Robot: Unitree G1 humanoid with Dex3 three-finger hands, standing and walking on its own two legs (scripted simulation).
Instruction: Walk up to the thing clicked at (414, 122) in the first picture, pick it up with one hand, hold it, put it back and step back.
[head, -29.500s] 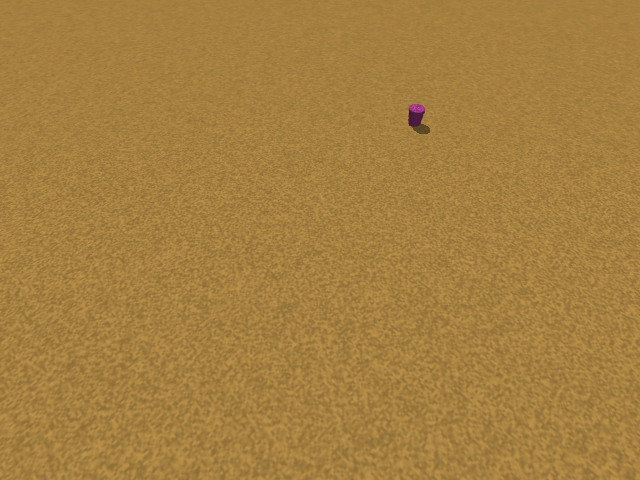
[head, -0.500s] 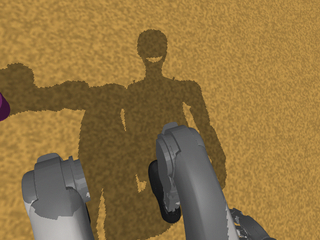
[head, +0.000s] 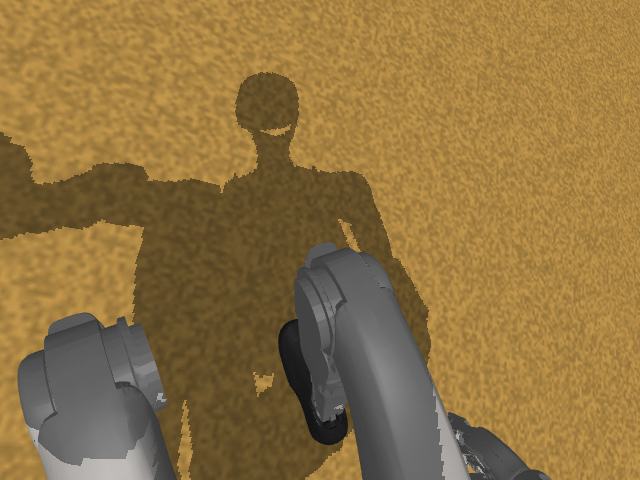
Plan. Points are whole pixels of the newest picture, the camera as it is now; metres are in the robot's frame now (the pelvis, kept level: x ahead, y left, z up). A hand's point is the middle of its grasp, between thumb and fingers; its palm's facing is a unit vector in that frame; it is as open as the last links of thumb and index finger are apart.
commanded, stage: open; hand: left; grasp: from above
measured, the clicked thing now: out of the picture +0.45 +0.32 -0.25
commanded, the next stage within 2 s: withdraw in 0.68 s
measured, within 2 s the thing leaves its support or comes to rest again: neither
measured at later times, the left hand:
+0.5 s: hand out of the picture +0.44 +0.33 -0.22, palm faces -0.44 -0.15 -0.89, open 13.4 cm
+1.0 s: hand out of the picture +0.45 +0.33 -0.21, palm faces -0.39 -0.12 -0.91, open 13.9 cm
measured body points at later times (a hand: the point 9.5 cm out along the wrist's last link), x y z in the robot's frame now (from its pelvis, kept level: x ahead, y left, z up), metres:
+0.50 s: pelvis +0.00 +0.00 +0.01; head +0.25 +0.12 +0.36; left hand +0.46 +0.33 -0.17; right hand +0.06 -0.26 -0.06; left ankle +0.06 +0.13 -0.27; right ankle +0.12 -0.14 -0.26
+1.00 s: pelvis +0.00 +0.00 +0.01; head +0.26 +0.12 +0.36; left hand +0.46 +0.33 -0.16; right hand +0.06 -0.27 -0.06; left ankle +0.06 +0.13 -0.27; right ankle +0.12 -0.14 -0.26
